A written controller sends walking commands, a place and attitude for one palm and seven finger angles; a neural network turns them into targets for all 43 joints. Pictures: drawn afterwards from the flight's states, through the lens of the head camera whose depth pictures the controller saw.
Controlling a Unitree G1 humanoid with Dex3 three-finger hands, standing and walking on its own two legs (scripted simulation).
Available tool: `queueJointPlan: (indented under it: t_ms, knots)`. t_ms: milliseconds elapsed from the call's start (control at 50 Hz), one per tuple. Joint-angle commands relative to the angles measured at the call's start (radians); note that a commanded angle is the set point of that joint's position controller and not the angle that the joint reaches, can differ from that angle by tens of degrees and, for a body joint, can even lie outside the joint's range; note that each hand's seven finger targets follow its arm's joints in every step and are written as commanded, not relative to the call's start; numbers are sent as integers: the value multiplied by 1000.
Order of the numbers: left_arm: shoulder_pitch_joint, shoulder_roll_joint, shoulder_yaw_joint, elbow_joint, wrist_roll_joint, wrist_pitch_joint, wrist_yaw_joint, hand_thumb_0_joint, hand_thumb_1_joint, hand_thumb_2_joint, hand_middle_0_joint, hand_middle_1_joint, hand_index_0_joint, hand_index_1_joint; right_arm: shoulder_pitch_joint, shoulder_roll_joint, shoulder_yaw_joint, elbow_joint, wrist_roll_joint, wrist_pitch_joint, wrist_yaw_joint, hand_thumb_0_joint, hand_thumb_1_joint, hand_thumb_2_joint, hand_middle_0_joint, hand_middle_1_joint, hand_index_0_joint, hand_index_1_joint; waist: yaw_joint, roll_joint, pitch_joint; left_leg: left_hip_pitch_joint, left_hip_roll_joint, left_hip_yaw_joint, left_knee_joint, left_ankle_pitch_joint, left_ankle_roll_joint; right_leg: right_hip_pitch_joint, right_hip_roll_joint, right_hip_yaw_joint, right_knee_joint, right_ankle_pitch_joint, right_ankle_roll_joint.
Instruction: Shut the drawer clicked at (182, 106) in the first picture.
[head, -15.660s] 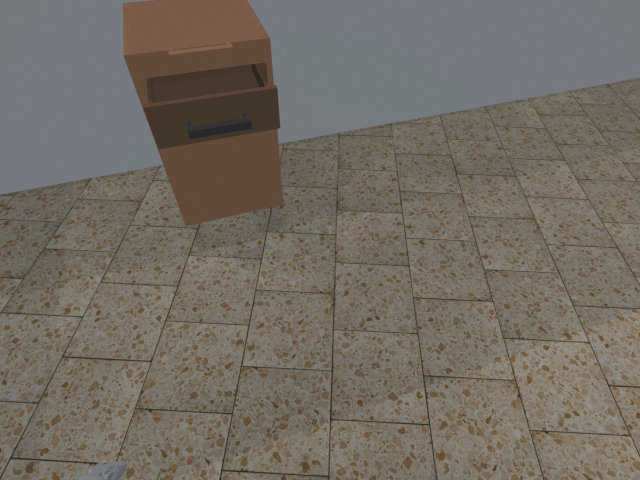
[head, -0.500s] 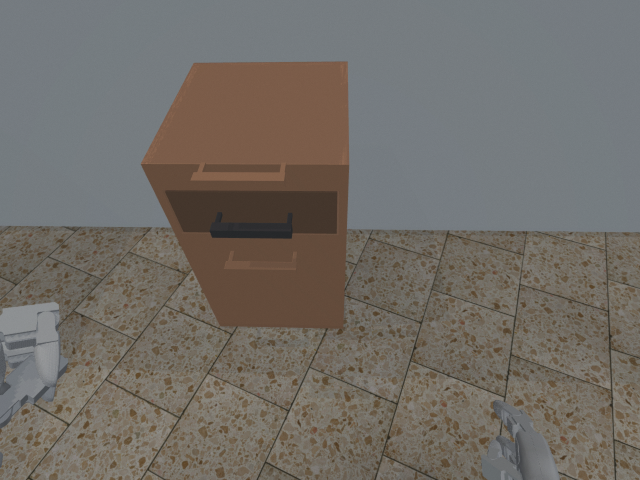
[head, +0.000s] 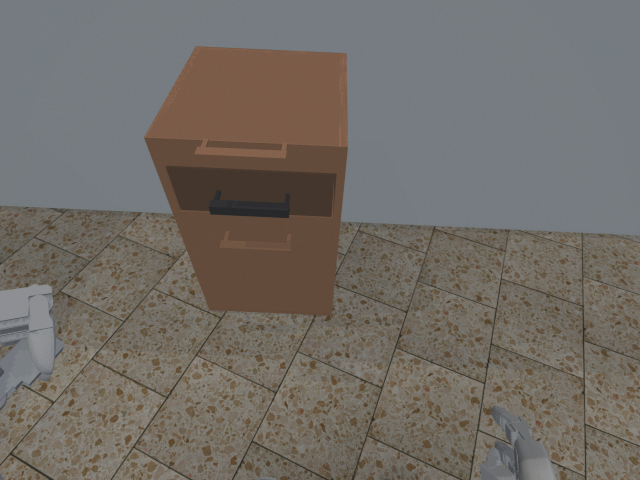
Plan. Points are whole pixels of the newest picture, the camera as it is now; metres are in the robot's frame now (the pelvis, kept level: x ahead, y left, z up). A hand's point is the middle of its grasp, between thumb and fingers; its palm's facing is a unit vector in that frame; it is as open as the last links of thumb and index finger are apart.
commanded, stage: step back with the hand held close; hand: left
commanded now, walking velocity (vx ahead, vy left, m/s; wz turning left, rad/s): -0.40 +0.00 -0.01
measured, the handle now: (251, 202) +0.73 +0.19 -0.18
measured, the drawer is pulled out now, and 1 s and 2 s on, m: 0.00 0.00 0.00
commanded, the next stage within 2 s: stop stepping back and stand still in 0.54 s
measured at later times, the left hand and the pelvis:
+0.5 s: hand out of the picture +0.13 +0.25 +0.18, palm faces +0.39 -0.79 -0.47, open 3.3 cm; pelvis -0.06 +0.00 +0.01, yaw +2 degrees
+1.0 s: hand out of the picture +0.04 +0.20 +0.16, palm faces +0.32 -0.84 -0.44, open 3.3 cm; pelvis -0.16 -0.03 +0.00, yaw -2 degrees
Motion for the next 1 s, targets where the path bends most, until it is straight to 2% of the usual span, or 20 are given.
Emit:
queueJointPlan:
  t_ms: [0, 100, 140, 220, 280, 300, 340, 380, 440, 520, 580, 640, 680, 700, 720, 780, 840, 900, 940, 980]
  knots:
    - [9, 167, 144, -212, 9, -65, 15, 0, 900, 900, -1400, -1600, -1400, -1600, -128, -126, -46, -183, 2, -67, -8, 0, -900, -900, 200, 300, 200, 300, 18, 153, -104, -374, 177, -214, -383, -401, 84, 407, 55, 68, 197, 4, 16]
    - [49, 184, 182, -219, 4, -83, -4, 0, 900, 900, -1400, -1600, -1400, -1600, -107, -119, -57, -169, -2, -90, 2, 0, -900, -900, 200, 300, 200, 300, 13, 27, -149, -339, 128, -160, -229, -259, 82, 391, 20, 165, 157, 180, -1]
    - [44, 186, 171, -241, -9, -86, -9, 0, 900, 900, -1400, -1600, -1400, -1600, -91, -107, -58, -149, -2, -88, 12, 0, -900, -900, 200, 300, 200, 300, 2, -33, -216, -151, 47, -69, -74, -103, 26, 256, -75, 258, 45, 291, -30]
    - [7, 207, 163, -221, -26, -71, 15, 0, 900, 900, -1400, -1600, -1400, -1600, -93, -87, -72, -121, -3, -54, 21, 0, -900, -900, 200, 300, 200, 300, -7, -160, -187, 67, -45, -28, 256, -167, -38, -76, -270, 398, -230, -13, -151]
    - [3, 190, 151, -183, -18, -61, 18, 0, 900, 900, -1400, -1600, -1400, -1600, -112, -70, -57, -116, -5, -25, 11, 0, -900, -900, 200, 300, 200, 300, -13, -152, -114, 114, -7, -50, 17, -121, -16, -106, -180, 248, -171, -53, -88]
    - [10, 183, 144, -194, -17, -67, 16, 0, 900, 900, -1400, -1600, -1400, -1600, -122, -88, -58, -117, -4, -25, 4, 0, -900, -900, 200, 300, 200, 300, -12, -55, -99, 90, 30, -93, -132, -75, 8, -72, -92, 191, -106, -72, -45]
    - [13, 209, 169, -235, -2, -90, 3, 0, 900, 900, -1400, -1600, -1400, -1600, -135, -118, -64, -134, 0, -49, -5, 0, -900, -900, 200, 300, 200, 300, 2, 200, -165, -135, 235, -262, -359, -92, 83, 213, 71, 65, 232, -48, 16]
    - [-10, 186, 165, -275, 2, -84, -6, 0, 900, 900, -1400, -1600, -1400, -1600, -114, -106, -65, -144, -27, -78, -3, 0, -900, -900, 200, 300, 200, 300, 3, 226, -160, -254, 338, -375, -436, -243, 161, 215, 85, 128, 541, -229, 11]
    - [18, 147, 118, -284, -15, -77, -3, 0, 900, 900, -1400, -1600, -1400, -1600, -83, -99, -63, -109, -33, -112, 14, 0, -900, -900, 200, 300, 200, 300, 14, 111, -182, 39, 284, -250, -280, 154, 137, 28, 49, 119, 417, -345, 3]
    - [8, 138, 81, -292, -21, -71, -15, 0, 900, 900, -1400, -1600, -1400, -1600, -59, -98, -47, -62, -44, -140, 37, 0, -900, -900, 200, 300, 200, 300, 10, 214, -224, 295, 253, -208, -264, 397, 112, -19, 55, 70, 188, -356, 6]
    - [0, 173, 107, -297, -36, -70, -31, 0, 900, 900, -1400, -1600, -1400, -1600, -66, -95, -41, -54, -50, -133, 49, 0, -900, -900, 200, 300, 200, 300, 20, 209, -295, 407, 244, -175, -242, 550, 92, 35, 62, 52, 32, -293, 4]
    - [84, 206, 159, -298, -54, -67, -53, 0, 900, 900, -1400, -1600, -1400, -1600, -94, -93, -37, -106, -33, -98, 63, 0, -900, -900, 200, 300, 200, 300, 41, 165, -301, 350, 167, -73, -186, 391, 33, 165, 41, 21, -193, -96, -2]
    - [118, 272, 226, -283, -72, -57, -45, 0, 900, 900, -1400, -1600, -1400, -1600, -119, -75, -29, -150, -8, -59, 58, 0, -900, -900, 200, 300, 200, 300, 22, -106, -228, 240, 21, 66, 24, -56, -48, 61, -165, 166, -289, 1, -68]
    - [142, 238, 206, -249, -75, -41, -33, 0, 900, 900, -1400, -1600, -1400, -1600, -118, -65, -27, -151, 9, -46, 53, 0, -900, -900, 200, 300, 200, 300, 30, -219, -182, 114, -32, 59, 195, -83, -51, 49, -267, 272, -282, 124, -89]
    - [138, 248, 225, -256, -78, -22, -19, 0, 900, 900, -1400, -1600, -1400, -1600, -124, -79, -27, -160, 19, -41, 54, 0, -900, -900, 200, 300, 200, 300, 37, -265, -211, -34, -36, 15, 307, -153, -47, 139, -294, 293, -204, 322, -106]
    - [119, 188, 174, -207, -52, 8, 6, 0, 900, 900, -1400, -1600, -1400, -1600, -123, -44, -10, -148, 24, -41, 27, 0, -900, -900, 200, 300, 200, 300, -2, -115, -162, -75, 15, 21, 166, -101, -31, 259, -272, 199, -94, 484, -133]
    - [73, 160, 117, -141, -44, 16, 11, 0, 900, 900, -1400, -1600, -1400, -1600, -101, -88, -20, -120, 27, -72, 11, 0, -900, -900, 200, 300, 200, 300, -5, -116, -99, 169, 10, 39, -114, 38, 4, 155, -207, 145, -87, 290, -48]
    - [27, 172, 103, -149, -29, -4, 6, 0, 900, 900, -1400, -1600, -1400, -1600, -75, -131, -38, -125, 24, -93, 8, 0, -900, -900, 200, 300, 200, 300, 11, -94, -106, 253, 72, -15, -123, 242, 44, 167, -112, 132, -69, 254, 36]
    - [24, 193, 117, -213, -23, -18, 3, 0, 900, 900, -1400, -1600, -1400, -1600, -75, -113, -21, -125, 15, -88, 9, 0, -900, -900, 200, 300, 200, 300, 2, 45, -148, 261, 76, -54, -132, 349, 46, 191, -91, 81, -5, 214, 8]
    - [44, 180, 110, -201, -26, -20, 0, 0, 900, 900, -1400, -1600, -1400, -1600, -83, -114, -22, -127, 15, -89, 12, 0, -900, -900, 200, 300, 200, 300, 8, 51, -121, 212, 102, -110, -169, 160, 48, 164, -61, 74, -36, -31, 4]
